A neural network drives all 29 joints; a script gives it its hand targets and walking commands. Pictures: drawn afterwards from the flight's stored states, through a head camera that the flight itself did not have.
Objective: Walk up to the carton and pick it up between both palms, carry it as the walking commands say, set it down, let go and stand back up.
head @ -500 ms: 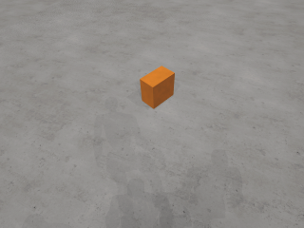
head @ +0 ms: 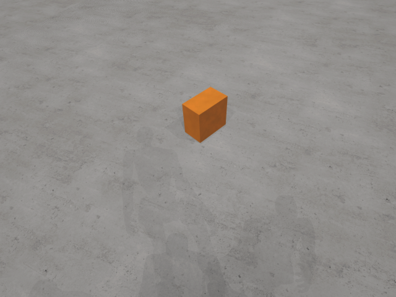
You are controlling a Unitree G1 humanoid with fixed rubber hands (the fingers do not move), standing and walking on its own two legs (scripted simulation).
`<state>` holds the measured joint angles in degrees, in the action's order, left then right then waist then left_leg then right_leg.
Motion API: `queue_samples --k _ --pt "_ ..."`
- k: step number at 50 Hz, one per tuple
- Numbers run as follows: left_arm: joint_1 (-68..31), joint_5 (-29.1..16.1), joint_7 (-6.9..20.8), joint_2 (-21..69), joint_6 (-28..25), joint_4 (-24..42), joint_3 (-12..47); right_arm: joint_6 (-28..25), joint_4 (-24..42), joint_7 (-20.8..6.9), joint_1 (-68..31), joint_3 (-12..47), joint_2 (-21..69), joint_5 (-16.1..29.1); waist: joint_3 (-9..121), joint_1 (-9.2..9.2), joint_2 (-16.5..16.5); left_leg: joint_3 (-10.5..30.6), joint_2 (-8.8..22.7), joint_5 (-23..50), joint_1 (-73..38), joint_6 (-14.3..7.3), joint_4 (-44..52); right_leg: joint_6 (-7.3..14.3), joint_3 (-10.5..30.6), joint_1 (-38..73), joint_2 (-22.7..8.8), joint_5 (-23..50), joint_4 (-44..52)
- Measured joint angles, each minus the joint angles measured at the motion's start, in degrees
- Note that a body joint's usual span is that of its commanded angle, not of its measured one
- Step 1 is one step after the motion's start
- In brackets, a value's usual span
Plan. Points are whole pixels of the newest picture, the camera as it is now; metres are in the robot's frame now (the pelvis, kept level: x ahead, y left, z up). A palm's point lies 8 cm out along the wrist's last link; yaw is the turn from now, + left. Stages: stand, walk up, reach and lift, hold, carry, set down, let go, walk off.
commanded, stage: stand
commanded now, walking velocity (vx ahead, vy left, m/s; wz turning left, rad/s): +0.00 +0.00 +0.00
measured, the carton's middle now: (205, 114) +1.37 +0.03 -0.65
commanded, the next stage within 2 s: walk up in 0.02 s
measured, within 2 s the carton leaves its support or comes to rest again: neither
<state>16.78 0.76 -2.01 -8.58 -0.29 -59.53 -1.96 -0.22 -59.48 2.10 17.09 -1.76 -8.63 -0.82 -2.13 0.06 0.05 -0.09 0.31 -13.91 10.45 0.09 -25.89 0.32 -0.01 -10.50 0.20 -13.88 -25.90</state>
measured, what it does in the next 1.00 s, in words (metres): walks ahead: right foot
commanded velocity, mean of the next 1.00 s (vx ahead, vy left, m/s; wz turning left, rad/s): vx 0.00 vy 0.00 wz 0.00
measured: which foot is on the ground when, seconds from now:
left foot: down 0.00-0.86, up 0.88-1.00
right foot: down 0.00-0.44, up 0.46-0.84, down 0.86-1.00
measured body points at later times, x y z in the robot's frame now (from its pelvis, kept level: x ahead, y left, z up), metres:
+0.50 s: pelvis +0.04 +0.04 -0.02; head +0.04 +0.05 +0.43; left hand +0.01 +0.31 -0.17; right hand +0.07 -0.23 -0.15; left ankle +0.04 +0.14 -0.74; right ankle +0.00 -0.11 -0.70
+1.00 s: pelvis +0.25 +0.00 -0.02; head +0.27 +0.00 +0.43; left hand +0.34 +0.25 -0.14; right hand +0.25 -0.26 -0.16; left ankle +0.19 +0.13 -0.66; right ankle +0.32 -0.09 -0.74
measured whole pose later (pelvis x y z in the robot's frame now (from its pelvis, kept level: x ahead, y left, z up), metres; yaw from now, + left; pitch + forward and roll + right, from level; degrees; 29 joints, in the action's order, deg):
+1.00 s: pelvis +0.25 +0.00 -0.02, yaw +3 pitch -3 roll -1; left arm 14.1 1.3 -0.8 -12.6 -3.2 -45.0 -0.7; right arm -2.1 -46.2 -1.0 27.4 -1.2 -14.4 -2.9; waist -4.9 -1.5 1.6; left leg 1.2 2.6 -26.8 23.6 -0.3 -68.8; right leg 3.6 -7.4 -20.4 -0.7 -13.9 -36.4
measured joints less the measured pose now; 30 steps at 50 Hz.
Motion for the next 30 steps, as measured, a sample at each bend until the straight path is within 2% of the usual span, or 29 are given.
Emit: queue_samples --k 10,11,13,14,18,20,22,24,26,27,30 --pt "0.40 -0.05 -0.19 1.15 -0.01 -3.38 0.62 0.00 -3.47 0.16 0.31 0.56 1.14 0.04 -0.12 0.01 -0.02 -0.04 0.01 0.43 -0.39 0.02 0.62 -0.02 0.04 0.36 0.01 0.43 0.58" --pt "0.83 0.36 0.09 1.07 -0.14 -3.07 0.85 -0.22 -3.38 -0.12 0.72 0.68 1.10 -0.61 0.18 -0.12 -0.04 0.06 -0.08 -2.13 0.16 -0.35 -0.70 0.49 -0.09 -0.08 -0.01 -1.92 -0.61" --pt "2.21 1.23 0.71 0.41 -0.57 -1.42 1.14 -0.55 -2.13 -0.84 2.45 0.67 0.41 -1.72 1.41 -0.06 0.05 0.61 -0.45 -10.85 1.99 -1.56 -4.96 1.92 -0.37 -1.39 -0.05 -9.26 -3.93" --pt "2.71 1.49 0.84 -0.02 -0.87 -0.64 1.22 -0.60 -1.24 -1.22 3.15 0.59 -0.22 -2.02 1.66 0.19 0.30 1.06 -0.59 -13.11 3.03 -1.90 -7.17 2.40 -0.60 -1.71 0.00 -10.42 -4.72" --pt "4.26 1.90 0.98 -2.60 -1.56 0.27 0.71 -0.99 2.92 -2.69 3.65 0.19 -3.15 -2.49 1.42 1.20 0.35 -0.74 -0.05 -14.32 8.01 -0.96 -16.14 2.56 -1.52 -0.55 -0.97 -6.75 -3.67" --pt "5.19 1.92 1.26 -4.31 -1.52 0.08 0.26 -1.71 5.21 -3.19 3.31 -0.13 -4.37 -2.25 1.27 1.37 -0.40 -1.73 0.26 -11.78 8.04 -0.83 -14.19 1.74 -1.58 0.45 -2.05 -6.57 -3.48" --pt "6.25 2.23 1.75 -5.73 -0.98 0.36 0.14 -2.72 7.44 -3.12 3.75 -0.58 -5.57 -1.94 1.37 1.18 -0.74 -1.99 -0.14 -9.93 5.49 -0.93 -9.17 1.78 -1.15 -0.45 -2.96 -12.60 -8.22" --pt "6.48 2.79 2.44 -6.84 -0.13 1.63 0.52 -3.47 8.86 -2.13 5.05 -0.66 -6.07 -1.81 1.26 0.27 -1.11 -2.73 -0.81 -5.41 5.56 -1.52 -10.22 1.87 0.92 -5.31 -2.68 -17.62 -21.84" --pt "5.47 2.88 3.20 -7.77 0.28 3.69 0.60 -3.18 8.65 -1.04 7.12 -0.19 -5.44 -1.17 1.50 -0.20 -2.10 -3.65 -1.37 -5.67 4.41 -2.37 -10.55 0.99 2.63 -11.09 -1.92 -15.19 -33.86" --pt "4.61 2.77 3.46 -8.06 0.10 4.65 0.61 -3.12 8.32 -0.83 8.24 0.08 -5.12 -0.99 1.68 -0.34 -2.40 -3.90 -1.47 -6.01 3.23 -2.62 -9.36 0.39 2.58 -13.57 -1.92 -12.97 -36.74" --pt "1.99 2.61 4.18 -8.39 -0.77 6.71 0.70 -4.03 7.26 -0.90 11.27 0.75 -4.24 -1.16 2.19 -0.98 -2.75 -4.33 -1.31 -4.88 -1.40 -2.27 -3.36 -1.11 1.20 -19.16 -3.08 -5.04 -36.90"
